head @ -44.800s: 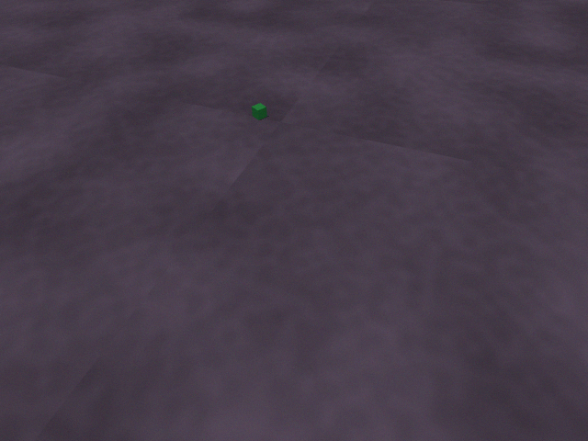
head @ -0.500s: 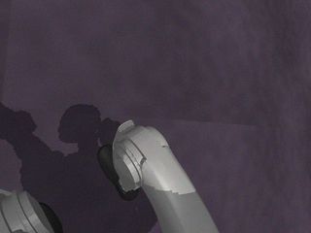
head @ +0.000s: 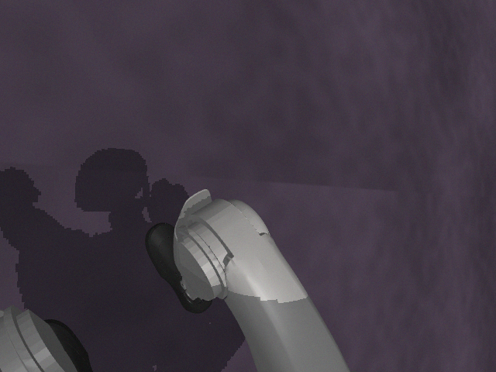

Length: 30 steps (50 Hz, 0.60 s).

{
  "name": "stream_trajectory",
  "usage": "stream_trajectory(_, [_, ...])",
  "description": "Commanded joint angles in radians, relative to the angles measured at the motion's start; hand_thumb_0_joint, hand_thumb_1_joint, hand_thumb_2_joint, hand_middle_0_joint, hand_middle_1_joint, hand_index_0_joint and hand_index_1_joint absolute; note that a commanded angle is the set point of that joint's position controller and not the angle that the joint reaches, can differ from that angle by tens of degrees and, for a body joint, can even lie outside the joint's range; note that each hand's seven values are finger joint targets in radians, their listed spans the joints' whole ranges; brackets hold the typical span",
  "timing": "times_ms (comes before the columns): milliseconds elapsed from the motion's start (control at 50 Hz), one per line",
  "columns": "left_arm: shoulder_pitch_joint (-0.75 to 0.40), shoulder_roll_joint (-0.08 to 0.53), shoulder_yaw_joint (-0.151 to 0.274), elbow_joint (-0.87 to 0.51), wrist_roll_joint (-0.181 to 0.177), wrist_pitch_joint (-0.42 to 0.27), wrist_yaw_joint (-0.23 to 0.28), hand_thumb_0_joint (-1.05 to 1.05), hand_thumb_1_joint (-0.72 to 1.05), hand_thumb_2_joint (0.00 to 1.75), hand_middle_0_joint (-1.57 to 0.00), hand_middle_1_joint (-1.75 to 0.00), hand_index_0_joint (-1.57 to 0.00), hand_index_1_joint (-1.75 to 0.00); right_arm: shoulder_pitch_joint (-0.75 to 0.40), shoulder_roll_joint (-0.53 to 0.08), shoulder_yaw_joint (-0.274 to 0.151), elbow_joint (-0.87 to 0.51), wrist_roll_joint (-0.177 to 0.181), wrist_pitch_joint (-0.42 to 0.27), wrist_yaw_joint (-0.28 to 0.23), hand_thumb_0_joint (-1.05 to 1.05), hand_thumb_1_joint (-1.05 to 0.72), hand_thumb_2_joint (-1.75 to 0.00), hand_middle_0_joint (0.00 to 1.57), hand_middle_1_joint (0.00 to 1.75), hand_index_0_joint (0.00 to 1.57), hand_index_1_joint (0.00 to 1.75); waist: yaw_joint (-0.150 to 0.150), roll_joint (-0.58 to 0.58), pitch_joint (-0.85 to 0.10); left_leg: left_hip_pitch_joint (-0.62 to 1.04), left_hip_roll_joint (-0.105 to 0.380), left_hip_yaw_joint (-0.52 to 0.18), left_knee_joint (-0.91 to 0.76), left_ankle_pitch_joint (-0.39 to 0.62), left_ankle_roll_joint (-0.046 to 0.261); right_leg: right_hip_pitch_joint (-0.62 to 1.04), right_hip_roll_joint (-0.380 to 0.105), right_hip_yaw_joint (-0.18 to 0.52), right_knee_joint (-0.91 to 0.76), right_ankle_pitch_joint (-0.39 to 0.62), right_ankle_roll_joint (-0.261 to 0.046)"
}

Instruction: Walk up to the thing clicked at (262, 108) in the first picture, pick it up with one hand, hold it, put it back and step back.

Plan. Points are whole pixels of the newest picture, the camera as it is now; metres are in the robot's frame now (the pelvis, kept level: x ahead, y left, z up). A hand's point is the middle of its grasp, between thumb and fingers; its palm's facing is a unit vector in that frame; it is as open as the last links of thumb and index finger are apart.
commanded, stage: close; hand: left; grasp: from above
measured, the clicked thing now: out of the picture +0.53 +0.28 -0.30
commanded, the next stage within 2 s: settle in 1.50 s
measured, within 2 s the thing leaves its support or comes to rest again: leaves its support in 1.94 s
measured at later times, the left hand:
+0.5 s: hand out of the picture +0.52 +0.27 -0.27, palm faces -0.28 -0.32 -0.91, open 11.6 cm
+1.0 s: hand out of the picture +0.52 +0.28 -0.27, palm faces -0.28 -0.33 -0.90, open 10.3 cm
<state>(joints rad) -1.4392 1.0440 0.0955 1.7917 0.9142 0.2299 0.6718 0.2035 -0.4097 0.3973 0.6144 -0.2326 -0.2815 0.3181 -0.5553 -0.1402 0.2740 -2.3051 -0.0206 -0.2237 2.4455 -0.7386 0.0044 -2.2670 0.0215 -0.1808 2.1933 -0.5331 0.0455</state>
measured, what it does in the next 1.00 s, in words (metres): stands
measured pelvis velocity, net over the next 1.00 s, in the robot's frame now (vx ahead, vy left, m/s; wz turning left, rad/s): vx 0.00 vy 0.00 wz -0.01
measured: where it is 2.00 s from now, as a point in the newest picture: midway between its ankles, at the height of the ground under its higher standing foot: (138, 330)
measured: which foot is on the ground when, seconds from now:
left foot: down 0.00-1.00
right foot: down 0.00-1.00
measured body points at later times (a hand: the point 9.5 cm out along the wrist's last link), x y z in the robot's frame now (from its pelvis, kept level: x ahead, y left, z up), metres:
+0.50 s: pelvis +0.00 +0.00 +0.00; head +0.33 +0.10 +0.28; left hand +0.53 +0.28 -0.22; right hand -0.04 -0.23 -0.02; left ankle +0.06 +0.12 -0.30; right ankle +0.14 -0.11 -0.30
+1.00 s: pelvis +0.00 +0.00 +0.00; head +0.33 +0.10 +0.28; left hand +0.53 +0.29 -0.22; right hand -0.03 -0.23 -0.02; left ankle +0.06 +0.12 -0.30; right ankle +0.14 -0.11 -0.30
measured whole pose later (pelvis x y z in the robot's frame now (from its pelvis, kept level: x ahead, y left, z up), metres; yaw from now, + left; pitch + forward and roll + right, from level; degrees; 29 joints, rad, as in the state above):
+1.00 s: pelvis +0.00 +0.00 +0.00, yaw +0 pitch +33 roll -16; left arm -1.42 1.05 0.10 1.79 0.91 0.23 0.66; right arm 0.19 -0.42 0.41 0.61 -0.23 -0.29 0.30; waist -0.56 -0.14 0.27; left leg -2.30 -0.02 -0.23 2.44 -0.73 0.01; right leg -2.26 0.02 -0.19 2.18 -0.53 0.05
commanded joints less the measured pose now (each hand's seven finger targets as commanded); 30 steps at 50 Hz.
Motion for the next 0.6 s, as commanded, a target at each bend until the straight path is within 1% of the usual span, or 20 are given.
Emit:
stream_trajectory(0, [-0.291, 0.106, -0.033, -0.128, 0.006, -0.008, 0.026, 0.00, -0.36, 0.93, -0.26, -0.88, -0.23, -0.90, 0.268, -0.352, -0.078, 0.069, 0.002, 0.015, 0.003, 0.00, -0.87, -0.89, 0.20, 0.30, 0.20, 0.30, -0.111, 0.625, -0.703, 0.454, 0.058, 0.041, -0.269, 0.304, -0.007, 0.561, 0.043, -0.090, -0.141, 0.237, -0.055])
stream_trajectory(40, [-0.283, 0.097, -0.043, -0.123, 0.016, -0.006, 0.022, 0.00, -0.36, 0.88, -0.25, -0.86, -0.23, -0.88, 0.253, -0.348, -0.077, 0.068, 0.005, 0.013, 0.003, 0.00, -0.87, -0.89, 0.20, 0.30, 0.20, 0.30, -0.103, 0.635, -0.681, 0.450, 0.056, 0.038, -0.271, 0.291, -0.008, 0.529, 0.041, -0.091, -0.137, 0.224, -0.058])
stream_trajectory(60, [-0.282, 0.087, -0.050, -0.121, 0.016, -0.006, 0.019, 0.00, -0.35, 0.89, -0.26, -0.86, -0.24, -0.88, 0.262, -0.348, -0.074, 0.071, 0.003, 0.016, 0.003, 0.00, -0.87, -0.89, 0.20, 0.30, 0.20, 0.30, -0.111, 0.635, -0.685, 0.456, 0.058, 0.038, -0.269, 0.304, -0.009, 0.544, 0.041, -0.090, -0.137, 0.236, -0.057])
stream_trajectory(80, [-0.278, 0.083, -0.051, -0.119, 0.017, -0.006, 0.018, 0.00, -0.32, 0.90, -0.28, -0.86, -0.26, -0.88, 0.259, -0.352, -0.078, 0.065, 0.002, 0.015, 0.001, 0.00, -0.87, -0.89, 0.20, 0.30, 0.20, 0.30, -0.110, 0.622, -0.679, 0.454, 0.055, 0.040, -0.268, 0.296, -0.007, 0.541, 0.045, -0.092, -0.138, 0.230, -0.058])
stream_trajectory(100, [-0.273, 0.091, -0.051, -0.115, 0.021, -0.005, 0.019, 0.00, -0.30, 0.90, -0.29, -0.87, -0.27, -0.89, 0.263, -0.356, -0.075, 0.068, 0.001, 0.016, 0.001, 0.00, -0.87, -0.89, 0.20, 0.30, 0.20, 0.30, -0.110, 0.628, -0.688, 0.450, 0.056, 0.043, -0.266, 0.307, -0.008, 0.555, 0.046, -0.089, -0.139, 0.241, -0.057])
stream_trajectory(120, [-0.271, 0.094, -0.051, -0.099, 0.018, -0.005, 0.020, 0.00, -0.27, 0.90, -0.31, -0.88, -0.30, -0.89, 0.259, -0.350, -0.077, 0.065, -0.002, 0.014, -0.001, 0.00, -0.87, -0.89, 0.20, 0.30, 0.20, 0.30, -0.106, 0.609, -0.676, 0.413, 0.051, 0.052, -0.267, 0.280, -0.002, 0.575, 0.050, -0.086, -0.145, 0.227, -0.057])
stream_trajectory(140, [-0.261, 0.101, -0.045, -0.103, 0.023, -0.003, 0.019, 0.00, -0.26, 0.91, -0.32, -0.87, -0.30, -0.89, 0.265, -0.350, -0.074, 0.060, -0.001, 0.016, 0.000, 0.00, -0.87, -0.89, 0.20, 0.30, 0.20, 0.30, -0.105, 0.602, -0.680, 0.420, 0.052, 0.052, -0.265, 0.294, -0.002, 0.575, 0.048, -0.084, -0.144, 0.237, -0.055])
stream_trajectory(160, [-0.260, 0.096, -0.049, -0.108, 0.017, -0.002, 0.018, 0.00, -0.24, 0.88, -0.34, -0.85, -0.32, -0.87, 0.260, -0.347, -0.073, 0.056, -0.002, 0.015, 0.001, 0.00, -0.87, -0.89, 0.20, 0.30, 0.20, 0.30, -0.105, 0.609, -0.669, 0.413, 0.050, 0.055, -0.265, 0.290, -0.001, 0.576, 0.049, -0.080, -0.143, 0.231, -0.056])
stream_trajectory(200, [-0.268, 0.111, -0.038, -0.092, 0.019, 0.000, 0.020, 0.00, -0.25, 0.87, -0.32, -0.85, -0.31, -0.86, 0.250, -0.348, -0.070, 0.060, 0.001, 0.011, -0.004, 0.00, -0.87, -0.89, 0.20, 0.30, 0.20, 0.30, -0.098, 0.601, -0.665, 0.401, 0.051, 0.050, -0.269, 0.278, -0.001, 0.544, 0.049, -0.085, -0.143, 0.217, -0.057])
stream_trajectory(280, [-0.262, 0.113, -0.036, -0.095, 0.023, -0.001, 0.025, 0.00, -0.21, 0.83, -0.34, -0.86, -0.33, -0.86, 0.249, -0.344, -0.073, 0.050, -0.004, 0.012, -0.005, 0.00, -0.87, -0.89, 0.20, 0.30, 0.20, 0.30, -0.104, 0.595, -0.664, 0.398, 0.049, 0.052, -0.278, 0.255, 0.000, 0.556, 0.052, -0.087, -0.148, 0.202, -0.056])
stream_trajectory(300, [-0.254, 0.108, -0.040, -0.101, 0.019, -0.002, 0.025, 0.00, -0.20, 0.83, -0.35, -0.85, -0.35, -0.85, 0.249, -0.345, -0.073, 0.048, -0.004, 0.010, -0.005, 0.00, -0.87, -0.89, 0.20, 0.30, 0.20, 0.30, -0.101, 0.593, -0.665, 0.398, 0.049, 0.054, -0.274, 0.257, 0.001, 0.567, 0.051, -0.085, -0.150, 0.207, -0.055])
stream_trajectory(320, [-0.252, 0.125, -0.033, -0.090, 0.027, -0.001, 0.030, 0.00, -0.19, 0.84, -0.36, -0.85, -0.35, -0.86, 0.248, -0.346, -0.070, 0.047, -0.002, 0.009, -0.007, 0.00, -0.87, -0.89, 0.20, 0.30, 0.20, 0.30, -0.093, 0.591, -0.680, 0.399, 0.051, 0.054, -0.274, 0.256, 0.001, 0.571, 0.055, -0.087, -0.149, 0.204, -0.056])
stream_trajectory(340, [-0.246, 0.117, -0.036, -0.108, 0.023, 0.001, 0.025, 0.00, -0.17, 0.85, -0.39, -0.83, -0.37, -0.84, 0.237, -0.343, -0.070, 0.039, -0.001, 0.007, -0.006, 0.00, -0.87, -0.89, 0.20, 0.30, 0.20, 0.30, -0.096, 0.589, -0.667, 0.405, 0.049, 0.053, -0.271, 0.257, 0.002, 0.557, 0.050, -0.084, -0.151, 0.204, -0.055])
stream_trajectory(360, [-0.251, 0.134, -0.032, -0.105, 0.027, 0.000, 0.029, 0.00, -0.15, 0.80, -0.38, -0.82, -0.38, -0.82, 0.239, -0.349, -0.066, 0.041, -0.003, 0.009, -0.007, 0.00, -0.87, -0.89, 0.20, 0.30, 0.20, 0.30, -0.096, 0.597, -0.680, 0.394, 0.052, 0.056, -0.268, 0.252, 0.004, 0.570, 0.052, -0.082, -0.154, 0.199, -0.055])
stream_trajectory(420, [-0.261, 0.126, -0.025, -0.116, 0.016, -0.002, 0.036, 0.00, -0.15, 0.82, -0.39, -0.82, -0.39, -0.83, 0.237, -0.352, -0.072, 0.046, 0.003, 0.007, -0.006, 0.00, -0.87, -0.89, 0.20, 0.30, 0.20, 0.30, -0.096, 0.616, -0.660, 0.436, 0.058, 0.036, -0.284, 0.252, -0.006, 0.518, 0.043, -0.093, -0.145, 0.192, -0.058])
stream_trajectory(440, [-0.268, 0.120, -0.022, -0.125, 0.016, -0.002, 0.036, 0.00, -0.14, 0.82, -0.40, -0.81, -0.39, -0.82, 0.237, -0.350, -0.065, 0.043, 0.006, 0.006, -0.003, 0.00, -0.87, -0.89, 0.20, 0.30, 0.20, 0.30, -0.096, 0.631, -0.660, 0.456, 0.063, 0.029, -0.282, 0.270, -0.009, 0.499, 0.038, -0.094, -0.141, 0.201, -0.058])
stream_trajectory(480, [-0.264, 0.118, -0.030, -0.126, 0.011, -0.003, 0.035, 0.00, -0.12, 0.79, -0.42, -0.79, -0.41, -0.80, 0.238, -0.351, -0.063, 0.045, 0.005, 0.006, -0.001, 0.00, -0.87, -0.89, 0.20, 0.30, 0.20, 0.30, -0.102, 0.619, -0.668, 0.441, 0.061, 0.031, -0.277, 0.271, -0.006, 0.526, 0.038, -0.091, -0.141, 0.208, -0.056])
stream_trajectory(520, [-0.256, 0.134, -0.029, -0.115, 0.016, -0.003, 0.039, 0.00, -0.08, 0.78, -0.45, -0.80, -0.44, -0.80, 0.246, -0.353, -0.064, 0.053, 0.006, 0.011, -0.004, 0.00, -0.87, -0.89, 0.20, 0.30, 0.20, 0.30, -0.100, 0.621, -0.685, 0.428, 0.062, 0.041, -0.276, 0.275, -0.005, 0.563, 0.045, -0.087, -0.144, 0.218, -0.056])
stream_trajectory(540, [-0.262, 0.127, -0.023, -0.117, 0.013, -0.001, 0.035, 0.00, -0.07, 0.79, -0.45, -0.79, -0.44, -0.80, 0.241, -0.352, -0.071, 0.049, 0.007, 0.008, -0.004, 0.00, -0.87, -0.89, 0.20, 0.30, 0.20, 0.30, -0.097, 0.619, -0.666, 0.436, 0.058, 0.038, -0.280, 0.265, -0.006, 0.534, 0.040, -0.090, -0.142, 0.204, -0.057])
stream_trajectory(580, [-0.263, 0.116, -0.033, -0.131, 0.002, -0.004, 0.028, 0.00, -0.04, 0.78, -0.47, -0.79, -0.46, -0.79, 0.236, -0.349, -0.065, 0.049, 0.004, 0.006, -0.003, 0.00, -0.87, -0.89, 0.20, 0.30, 0.20, 0.30, -0.102, 0.627, -0.656, 0.437, 0.058, 0.037, -0.275, 0.252, -0.005, 0.521, 0.039, -0.091, -0.147, 0.193, -0.057])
